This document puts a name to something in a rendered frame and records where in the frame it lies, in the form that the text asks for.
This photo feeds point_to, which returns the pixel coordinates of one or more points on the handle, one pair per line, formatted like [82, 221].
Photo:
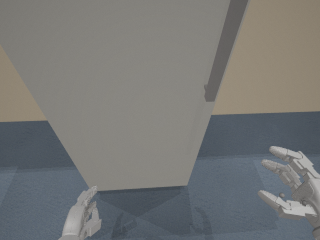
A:
[230, 29]

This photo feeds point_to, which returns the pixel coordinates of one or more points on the robot left hand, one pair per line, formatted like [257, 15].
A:
[76, 222]

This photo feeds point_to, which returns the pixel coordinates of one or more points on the robot right hand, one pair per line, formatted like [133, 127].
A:
[309, 190]

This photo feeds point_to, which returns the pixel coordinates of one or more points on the fridge door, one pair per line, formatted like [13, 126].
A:
[121, 82]

